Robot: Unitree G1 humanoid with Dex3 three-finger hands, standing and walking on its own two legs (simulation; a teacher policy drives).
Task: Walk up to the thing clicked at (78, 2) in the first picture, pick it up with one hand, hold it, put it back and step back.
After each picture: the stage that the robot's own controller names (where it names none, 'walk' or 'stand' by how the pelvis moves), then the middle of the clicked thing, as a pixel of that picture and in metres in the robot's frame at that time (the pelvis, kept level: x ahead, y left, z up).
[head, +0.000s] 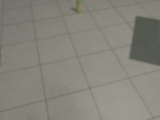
stand; (79, 4) +2.06 +0.09 -0.65
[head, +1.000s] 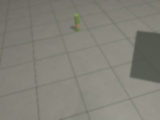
walk; (77, 23) +1.92 +0.24 -0.64
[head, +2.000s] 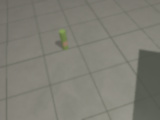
walk; (63, 40) +1.29 +0.32 -0.65
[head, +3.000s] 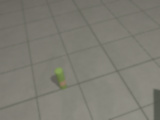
walk; (61, 79) +0.80 +0.27 -0.65
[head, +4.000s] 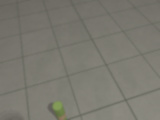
walk; (60, 112) +0.48 +0.23 -0.65
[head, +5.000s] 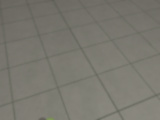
stand; out of the picture +0.39 +0.21 -0.66
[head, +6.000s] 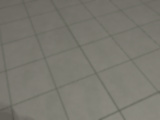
stand; out of the picture +0.34 +0.24 -0.65
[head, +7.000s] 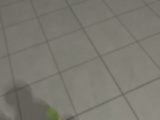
walk; (54, 117) +0.35 +0.25 -0.63
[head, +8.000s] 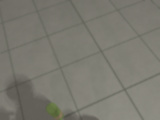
walk; (55, 112) +0.35 +0.25 -0.62
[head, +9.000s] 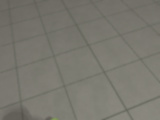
stand; out of the picture +0.37 +0.24 -0.64
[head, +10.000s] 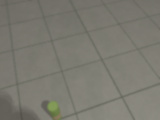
stand; (55, 111) +0.41 +0.21 -0.63
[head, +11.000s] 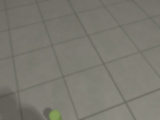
stand; out of the picture +0.36 +0.20 -0.63
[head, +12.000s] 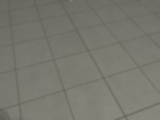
stand; out of the picture +0.36 +0.19 -0.66
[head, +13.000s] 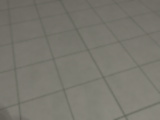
stand; out of the picture +0.36 +0.19 -0.66
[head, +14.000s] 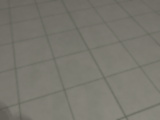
stand; out of the picture +0.35 +0.18 -0.66
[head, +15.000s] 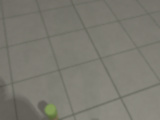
go down; (52, 114) +0.37 +0.18 -0.63
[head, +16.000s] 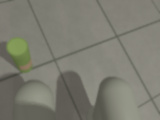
go down; (22, 58) +0.45 +0.22 -0.24
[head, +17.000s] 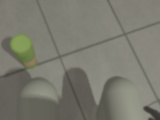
close in; (26, 54) +0.44 +0.22 -0.24
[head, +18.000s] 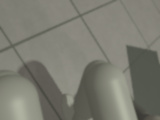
close in; out of the picture +0.43 +0.26 -0.16
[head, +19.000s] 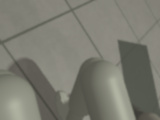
close; out of the picture +0.42 +0.27 -0.16
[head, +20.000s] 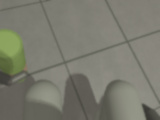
lift; (12, 62) +0.35 +0.24 -0.02
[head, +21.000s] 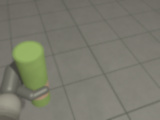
hold; (35, 79) +0.32 +0.16 +0.09
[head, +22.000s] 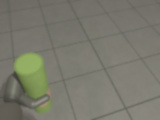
hold; (37, 88) +0.30 +0.16 +0.05
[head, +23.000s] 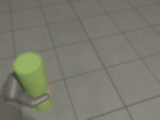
hold; (37, 86) +0.30 +0.16 +0.05
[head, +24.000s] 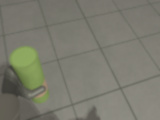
crouch; (33, 79) +0.34 +0.17 -0.01
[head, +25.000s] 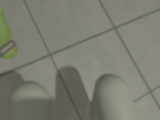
lower; out of the picture +0.46 +0.22 -0.06
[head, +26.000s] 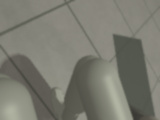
lower; out of the picture +0.44 +0.28 -0.16
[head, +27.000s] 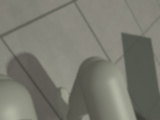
lower; out of the picture +0.44 +0.28 -0.16
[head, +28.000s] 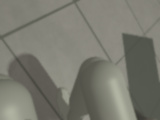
lower; out of the picture +0.43 +0.28 -0.16
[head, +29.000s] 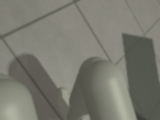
lower; out of the picture +0.43 +0.28 -0.16
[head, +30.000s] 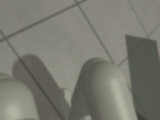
draw back; out of the picture +0.43 +0.27 -0.17
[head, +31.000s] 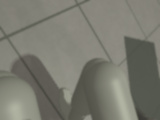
rise; out of the picture +0.43 +0.27 -0.16
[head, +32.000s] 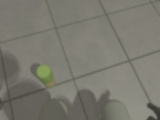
walk; (47, 77) +0.44 +0.20 -0.42
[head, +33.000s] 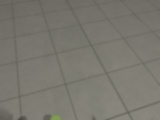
stand; out of the picture +0.39 +0.17 -0.60
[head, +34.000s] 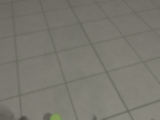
stand; out of the picture +0.40 +0.17 -0.60
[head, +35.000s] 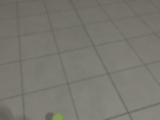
stand; out of the picture +0.40 +0.17 -0.62
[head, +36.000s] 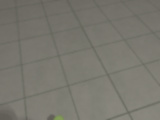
stand; out of the picture +0.40 +0.18 -0.66
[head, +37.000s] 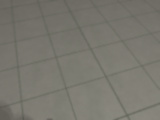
stand; out of the picture +0.36 +0.18 -0.66
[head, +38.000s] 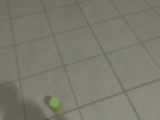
walk; (57, 107) +0.41 +0.20 -0.63
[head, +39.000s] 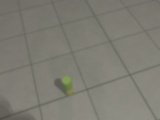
walk; (67, 86) +0.57 +0.15 -0.64
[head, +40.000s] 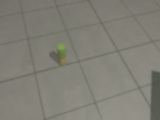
walk; (61, 55) +0.84 +0.17 -0.62
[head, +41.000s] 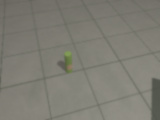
stand; (68, 62) +1.00 +0.17 -0.64
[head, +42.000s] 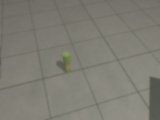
stand; (67, 62) +1.00 +0.18 -0.66
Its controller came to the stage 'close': yes
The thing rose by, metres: 0.69
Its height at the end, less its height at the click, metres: +0.00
